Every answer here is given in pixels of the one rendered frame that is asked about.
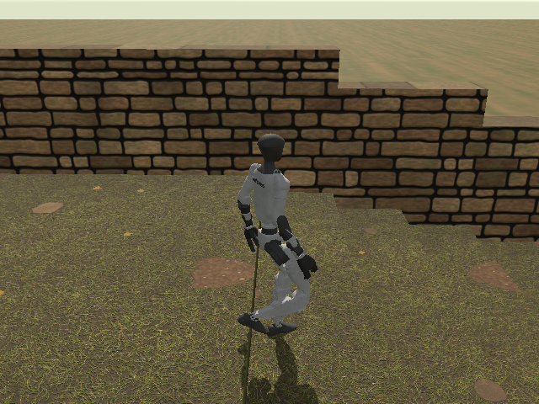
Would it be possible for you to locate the right robot upper arm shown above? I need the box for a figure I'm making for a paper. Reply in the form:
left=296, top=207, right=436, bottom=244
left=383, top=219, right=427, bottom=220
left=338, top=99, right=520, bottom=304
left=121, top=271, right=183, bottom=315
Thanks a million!
left=272, top=174, right=290, bottom=227

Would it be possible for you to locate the right robot forearm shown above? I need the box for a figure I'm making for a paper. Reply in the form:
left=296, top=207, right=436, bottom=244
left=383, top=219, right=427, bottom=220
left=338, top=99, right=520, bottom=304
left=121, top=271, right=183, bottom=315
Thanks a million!
left=277, top=215, right=306, bottom=259

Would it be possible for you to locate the left robot forearm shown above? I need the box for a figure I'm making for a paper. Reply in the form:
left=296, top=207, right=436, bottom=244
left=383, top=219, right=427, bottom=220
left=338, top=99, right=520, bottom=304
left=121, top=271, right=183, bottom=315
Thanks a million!
left=237, top=200, right=254, bottom=230

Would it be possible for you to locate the robot left hand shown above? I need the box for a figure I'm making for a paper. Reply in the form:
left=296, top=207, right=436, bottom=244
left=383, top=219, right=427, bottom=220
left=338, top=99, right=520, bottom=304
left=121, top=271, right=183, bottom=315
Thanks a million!
left=244, top=227, right=259, bottom=252

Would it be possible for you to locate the left robot foot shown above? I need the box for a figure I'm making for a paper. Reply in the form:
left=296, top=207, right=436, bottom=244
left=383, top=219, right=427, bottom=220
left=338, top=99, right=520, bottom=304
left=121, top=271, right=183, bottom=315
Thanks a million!
left=267, top=322, right=296, bottom=336

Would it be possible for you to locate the robot right hand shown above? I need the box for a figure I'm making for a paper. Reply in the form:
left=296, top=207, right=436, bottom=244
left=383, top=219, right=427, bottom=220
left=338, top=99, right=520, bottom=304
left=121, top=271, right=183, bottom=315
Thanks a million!
left=297, top=254, right=318, bottom=279

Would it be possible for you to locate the humanoid robot head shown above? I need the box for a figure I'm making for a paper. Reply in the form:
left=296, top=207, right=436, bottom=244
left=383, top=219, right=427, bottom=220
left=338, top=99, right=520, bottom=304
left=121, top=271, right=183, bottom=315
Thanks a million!
left=257, top=133, right=285, bottom=174

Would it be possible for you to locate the left robot upper arm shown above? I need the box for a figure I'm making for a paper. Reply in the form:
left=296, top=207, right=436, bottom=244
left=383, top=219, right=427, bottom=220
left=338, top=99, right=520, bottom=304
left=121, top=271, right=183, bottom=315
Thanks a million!
left=237, top=163, right=261, bottom=205

